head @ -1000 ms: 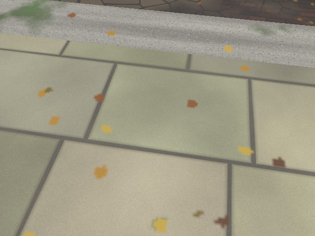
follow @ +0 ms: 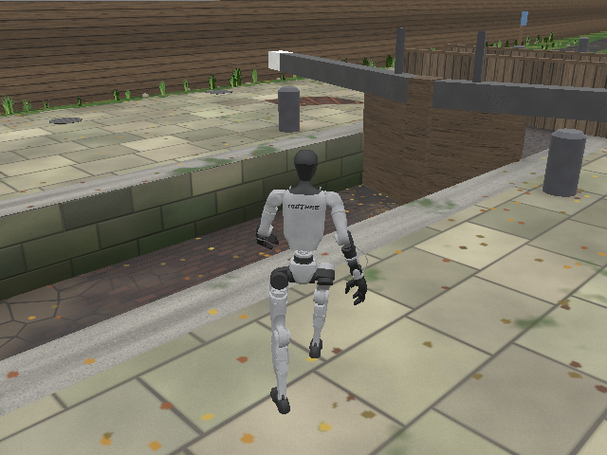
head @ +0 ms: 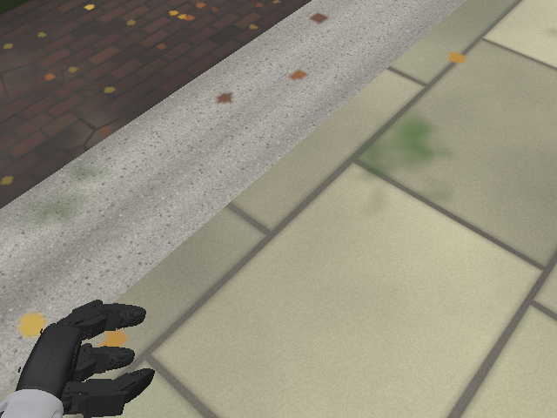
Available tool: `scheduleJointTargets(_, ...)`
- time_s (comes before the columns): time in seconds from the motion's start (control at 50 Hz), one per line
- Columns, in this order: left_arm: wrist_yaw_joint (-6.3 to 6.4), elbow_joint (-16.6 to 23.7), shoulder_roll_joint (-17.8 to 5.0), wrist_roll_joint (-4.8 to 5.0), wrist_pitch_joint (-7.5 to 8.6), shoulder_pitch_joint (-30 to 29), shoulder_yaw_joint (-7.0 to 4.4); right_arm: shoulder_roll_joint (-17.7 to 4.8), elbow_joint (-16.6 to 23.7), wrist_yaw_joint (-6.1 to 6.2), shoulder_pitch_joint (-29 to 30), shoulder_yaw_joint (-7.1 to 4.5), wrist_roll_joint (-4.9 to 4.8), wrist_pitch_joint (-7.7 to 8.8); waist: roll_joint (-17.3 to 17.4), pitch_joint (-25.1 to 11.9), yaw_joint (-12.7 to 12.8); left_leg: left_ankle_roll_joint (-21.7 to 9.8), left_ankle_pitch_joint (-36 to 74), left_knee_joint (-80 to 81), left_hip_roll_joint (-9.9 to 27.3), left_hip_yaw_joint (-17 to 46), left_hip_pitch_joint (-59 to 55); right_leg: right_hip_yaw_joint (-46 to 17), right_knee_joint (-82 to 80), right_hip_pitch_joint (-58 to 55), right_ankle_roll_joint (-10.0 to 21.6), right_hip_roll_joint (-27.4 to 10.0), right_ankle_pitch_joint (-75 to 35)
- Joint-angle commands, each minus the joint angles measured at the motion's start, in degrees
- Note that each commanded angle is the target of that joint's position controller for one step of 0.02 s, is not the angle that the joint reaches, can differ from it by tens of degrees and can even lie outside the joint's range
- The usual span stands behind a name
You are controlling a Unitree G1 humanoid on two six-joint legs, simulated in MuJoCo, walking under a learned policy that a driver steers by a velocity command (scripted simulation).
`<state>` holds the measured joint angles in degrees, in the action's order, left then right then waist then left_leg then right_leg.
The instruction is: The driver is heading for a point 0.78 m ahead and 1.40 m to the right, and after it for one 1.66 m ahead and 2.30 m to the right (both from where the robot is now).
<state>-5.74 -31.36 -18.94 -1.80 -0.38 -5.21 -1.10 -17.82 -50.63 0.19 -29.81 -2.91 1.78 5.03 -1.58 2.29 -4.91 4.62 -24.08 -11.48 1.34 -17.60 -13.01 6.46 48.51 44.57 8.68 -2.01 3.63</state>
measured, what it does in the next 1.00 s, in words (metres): walks ahead, turning right: right foot, then left foot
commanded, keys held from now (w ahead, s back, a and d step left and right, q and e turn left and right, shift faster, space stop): w+e+shift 0.80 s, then w+shift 0.20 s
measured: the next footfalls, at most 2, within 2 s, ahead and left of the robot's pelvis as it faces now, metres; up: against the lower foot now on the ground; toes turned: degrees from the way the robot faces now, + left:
right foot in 0.08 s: +0.26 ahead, -0.04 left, +0.00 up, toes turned -9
left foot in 0.48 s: +0.72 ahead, +0.00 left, +0.00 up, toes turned -31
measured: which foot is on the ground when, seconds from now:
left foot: down 0.00-0.08, up 0.10-0.46, down 0.48-0.94, up 0.96-1.00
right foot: up 0.00-0.06, down 0.08-0.50, up 0.52-0.92, down 0.94-1.00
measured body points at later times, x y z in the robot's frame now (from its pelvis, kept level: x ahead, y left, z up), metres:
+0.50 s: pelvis +0.48 -0.05 -0.01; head +0.52 -0.07 +0.44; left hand +0.60 +0.24 -0.12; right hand +0.63 -0.37 -0.05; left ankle +0.69 +0.01 -0.72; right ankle +0.23 -0.03 -0.69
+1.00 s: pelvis +0.84 -0.33 -0.01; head +0.85 -0.36 +0.43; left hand +1.15 -0.35 -0.10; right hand +0.62 -0.48 -0.15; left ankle +0.79 -0.04 -0.58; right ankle +0.87 -0.41 -0.71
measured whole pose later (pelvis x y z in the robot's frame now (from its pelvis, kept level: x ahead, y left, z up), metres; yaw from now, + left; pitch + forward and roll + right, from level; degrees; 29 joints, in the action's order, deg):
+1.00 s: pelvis +0.84 -0.33 -0.01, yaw -55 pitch +0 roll +1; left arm -1.8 -39.4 -16.8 -2.2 0.7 5.5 -1.5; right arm -14.7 -47.3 -0.1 -24.1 -1.1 1.1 2.6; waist -0.4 3.6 -3.0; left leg 0.4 -21.8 -72.3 5.2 -4.8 5.1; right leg 5.4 43.0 28.9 11.0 7.0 15.4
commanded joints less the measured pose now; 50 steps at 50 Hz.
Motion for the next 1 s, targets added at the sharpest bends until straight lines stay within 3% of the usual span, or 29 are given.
scheduleJointTargets(0.02, 0.75, 0.3, -3.4, 0.22, 0.59, 6.8, -1.08, -12.4, 5.2, 1.02, 5.1, -2.4, 0.01, -0.34, 7.7, -1.2, 10.2, -5.2, 83.3, -11.6, 13.4, 0.7, 7.9, 5.2, -3.9, -19.1, 3.3, 6.7, 4.6)
scheduleJointTargets(0.06, 2.53, -6.5, -8.0, 0.51, 1.04, 29.1, -3.94, -14.1, 7.5, 1.04, 9.8, -3.03, 0.23, -2.22, 8.0, -11.4, 20.1, -6.5, 82.9, -39.9, 15.1, 3.1, 16.4, 1.1, -7.5, -43.8, 6.4, 9.5, 10.0)
scheduleJointTargets(0.08, 4.12, -8.8, -10.6, 0.91, 0.87, 31.2, -5.75, -11.0, 7.8, 0.35, 9.4, -2.6, 0.89, -2.45, 1.3, -11.0, 18.5, -5.4, 39.1, -59.4, 8.8, 3.7, 30.9, -6.6, -11.3, -55.6, 7.7, 6.6, 13.4)
scheduleJointTargets(0.1, 4.71, -6.6, -16.8, 0.42, -0.17, 24.5, -6.8, -3.5, 13.1, -0.64, 6.8, -0.8, 1.13, -1.98, -13.1, -11.7, 9.0, -2.0, -5.9, -81.0, -1.1, 6.8, 54.6, -34.7, -15.7, -66.5, 14.3, -6.5, 9.5)
scheduleJointTargets(0.12, 4.99, -4.6, -17.6, 0.08, -0.82, 28.4, -7.35, -7.3, 17.8, -0.52, 12.5, -0.79, 0.31, -0.38, -5.6, -20.1, 12.7, -2.2, -2.7, -84.1, -1.5, 19.5, 63.1, -51.3, -27.3, -71.6, 19.3, -11.0, 18.3)
scheduleJointTargets(0.16, 5.91, -7.2, -12.9, 0.57, 0.3, 26.5, -6.58, -7.3, 17.6, -0.29, 16.7, 0.01, 0.16, 1.19, 4.8, -5.0, 8.6, -2.7, 3.6, -72.0, 3.8, 21.4, 62.5, -47.0, -34.8, -54.5, 15.0, -9.8, 15.7)
scheduleJointTargets(0.18, 6.3, -7.7, -11.6, 0.75, 1.34, 24.8, -6.05, -6.6, 17.2, -0.1, 16.9, 0.31, 1.04, 0.59, 6.3, -2.3, 5.9, -2.1, 2.8, -67.8, 5.2, 21.5, 57.9, -41.8, -34.8, -46.4, 13.7, -6.9, 10.1)
scheduleJointTargets(0.22, 6.46, -7.7, -8.4, 1.21, 3.1, 22.6, -4.66, -6.4, 16.0, -0.12, 14.3, 0.46, 2.5, -1.95, 6.8, -0.2, 2.2, -0.4, 0.0, -61.2, 7.0, 21.4, 51.0, -34.8, -35.3, -35.0, 13.1, -2.9, 3.4)
scheduleJointTargets(0.3, 5.61, -8.9, -8.0, 1.19, 4.92, 24.2, -4.56, -2.3, 21.1, -1.16, 27.4, 2.09, 1.48, -2.98, 4.0, 4.4, 4.6, 0.8, 12.9, -41.3, 6.1, 18.1, 45.8, -29.2, -39.0, -23.1, 10.7, 2.9, -0.8)
scheduleJointTargets(0.36, 4.91, -10.4, -9.0, 1.96, 5.18, 26.9, -5.21, -1.8, 21.9, -1.55, 31.3, 2.54, 0.17, -2.54, 1.3, 1.9, 7.7, -0.9, 27.9, -29.0, 2.5, 17.2, 38.5, -28.6, -37.6, -26.0, 7.2, 3.4, -12.8)
scheduleJointTargets(0.42, 5.4, -11.5, -10.2, 2.22, 4.88, 27.9, -5.66, -4.0, 22.1, -1.05, 31.1, 1.87, -0.23, -2.23, 0.1, -0.5, 7.8, -2.7, 26.9, -20.8, -0.3, 18.1, 32.1, -30.4, -32.1, -34.0, 4.2, 1.9, -23.9)
scheduleJointTargets(0.46, 5.46, -11.5, -13.5, 1.61, 4.76, 26.2, -6.31, -8.8, 19.1, 0.27, 19.2, -0.27, -0.57, -1.86, 0.0, -8.6, 1.4, -3.8, 17.8, -20.4, -2.8, 18.6, 17.9, -30.3, -15.7, -36.9, 1.3, 2.4, -36.6)
scheduleJointTargets(0.48, 5.1, -10.9, -13.7, 1.24, 5.16, 22.7, -6.28, -11.3, 16.3, 1.39, 6.6, -1.62, -0.57, -1.7, 0.4, -13.7, -6.2, -4.5, 13.8, -20.9, -0.4, 19.2, 4.0, -28.5, -1.3, -30.7, 0.0, 4.4, -33.6)
scheduleJointTargets(0.5, 5.21, -9.2, -5.3, 0.77, 5.94, 21.4, -4.12, -14.9, 14.0, 2.64, -5.2, -2.99, 1.16, -1.36, 9.1, -20.6, -9.1, -5.9, -5.7, -20.1, 12.5, 31.9, -9.3, -23.8, 19.7, -20.5, -0.3, 8.4, -1.6)
scheduleJointTargets(0.52, 5.27, -5.4, -0.6, 3.71, 5.68, 28.4, -2.25, -18.6, 15.1, 1.95, 1.4, -3.59, 2.61, -1.34, 28.6, -27.0, -0.2, -10.9, -17.9, -5.5, 27.1, 66.7, -14.2, -17.2, 32.2, -6.1, -1.9, 12.7, 25.4)
scheduleJointTargets(0.54, 5.95, -7.6, -5.1, 1.63, 4.67, 25.6, -2.27, -12.7, 16.6, 1.41, 9.3, -3.32, 1.97, -1.75, 18.1, -18.5, 0.3, -12.0, -26.3, -3.5, 24.5, 66.6, -6.0, -15.3, 34.8, -0.8, -1.2, 6.3, 18.6)
scheduleJointTargets(0.56, 5.34, -7.9, -6.7, 0.53, 3.95, 21.5, -2.71, -7.6, 16.7, 1.19, 12.6, -2.05, 1.48, -1.97, 10.4, -11.6, 0.3, -11.9, -21.5, -4.5, 21.8, 55.5, 1.5, -13.6, 32.4, -0.7, -1.5, 3.3, 14.0)
scheduleJointTargets(0.58, 4.55, -7.9, -6.3, 0.0, 3.31, 18.9, -2.74, -5.4, 15.2, 0.94, 12.5, -1.54, 1.68, -2.02, 4.3, -6.9, 0.6, -11.5, -10.8, -4.2, 19.7, 47.2, 7.8, -12.4, 30.6, -1.6, -1.9, 1.4, 12.6)
scheduleJointTargets(0.66, 1.91, -3.2, -0.6, -0.32, 0.54, 12.5, -1.13, -2.9, 8.5, -0.29, 8.5, -0.65, -0.14, 0.1, 5.8, 0.3, 3.8, -9.1, 9.7, -0.2, 17.1, 27.8, 16.7, -11.6, 27.9, 0.8, -2.6, -3.3, 12.1)
scheduleJointTargets(0.74, 0.89, 1.3, -0.2, 0.19, 0.05, 6.5, -0.19, -4.2, 7.3, -0.74, 11.3, -0.66, -0.17, 1.74, 7.2, 3.3, 6.9, -7.4, 26.9, 3.4, 14.2, 11.3, 21.4, -8.4, 17.8, -0.3, -2.7, -4.0, 1.3)
scheduleJointTargets(0.8, -0.16, 2.4, -0.8, -0.08, 0.22, -0.4, 0.2, -5.7, 5.2, -0.31, 8.4, -1.04, -0.21, 1.69, 3.1, 7.1, 5.2, -6.1, 37.3, 6.2, 10.5, 2.6, 19.3, 0.1, 3.0, -5.2, -0.5, -1.0, -2.8)
scheduleJointTargets(0.82, -0.36, 2.4, -0.2, -0.17, 0.47, -0.8, 0.46, -6.9, 4.8, -0.03, 7.3, -1.15, -0.03, 1.65, 3.5, 6.7, 5.6, -6.1, 48.7, 5.5, 11.0, 1.2, 18.7, 1.3, -1.1, -9.9, 0.8, 0.7, -3.1)
scheduleJointTargets(0.86, 0.33, 0.4, -1.3, -0.34, 0.99, 2.6, -0.08, -10.2, 4.1, 0.52, 3.9, -1.64, -0.32, 0.79, 5.9, 2.9, 7.6, -6.2, 76.5, -1.7, 12.5, 1.2, 12.7, 4.2, -3.6, -17.2, 2.6, 6.0, 0.7)
scheduleJointTargets(0.9, 1.84, -4.9, -4.7, -0.39, 1.46, 19.1, -1.84, -14.0, 5.2, 0.96, 6.8, -2.33, -0.05, -0.91, 8.9, -5.7, 16.2, -7.8, 87.4, -21.7, 15.0, 2.5, 12.6, 1.5, -5.2, -33.9, 4.7, 9.2, 7.3)
scheduleJointTargets(0.92, 2.89, -9.4, -6.7, -0.49, 1.66, 31.6, -3.29, -13.5, 6.2, 0.98, 9.8, -2.13, -0.16, -1.51, 8.1, -10.4, 21.8, -8.2, 80.7, -38.0, 13.8, 2.6, 19.2, -1.8, -12.1, -49.0, 6.3, 8.9, 5.8)
scheduleJointTargets(0.94, 4.27, -11.1, -10.6, -0.52, 1.28, 31.2, -5.06, -9.2, 6.4, 0.27, 7.7, -1.53, 0.62, -1.79, 0.0, -10.8, 17.5, -7.4, 28.0, -59.6, 7.0, 3.9, 33.2, -12.0, -12.7, -59.6, 6.7, 2.3, 12.7)
scheduleJointTargets(0.96, 4.78, -7.9, -16.3, -1.18, 0.86, 25.7, -5.91, -3.6, 11.7, -0.41, 1.3, 0.06, -1.02, -1.47, -12.6, -19.7, 8.4, -5.0, -6.1, -80.3, 0.2, 10.4, 53.1, -43.6, -19.0, -73.3, 14.7, -14.8, 11.1)
scheduleJointTargets(0.98, 5.48, -7.5, -14.2, -0.34, 0.49, 29.4, -6.07, -7.8, 14.0, -0.28, 10.6, -0.29, -0.94, -0.28, -2.7, -22.1, 13.4, -5.5, 1.0, -81.3, 0.3, 18.8, 58.2, -49.5, -28.6, -71.1, 14.4, -13.6, 16.0)
scheduleJointTargets(1.0, 6.11, -9.3, -12.9, -0.09, 1.17, 27.2, -5.9, -6.9, 14.2, -0.29, 12.9, 0.09, -1.68, 0.17, 0.2, -12.0, 11.1, -5.7, 4.5, -77.3, 2.9, 18.9, 60.8, -43.8, -32.1, -62.7, 13.0, -13.6, 14.9)
Over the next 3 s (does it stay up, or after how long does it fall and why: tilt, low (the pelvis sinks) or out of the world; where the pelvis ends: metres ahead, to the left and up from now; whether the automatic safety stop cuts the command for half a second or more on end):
stays up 1.29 -1.33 0.03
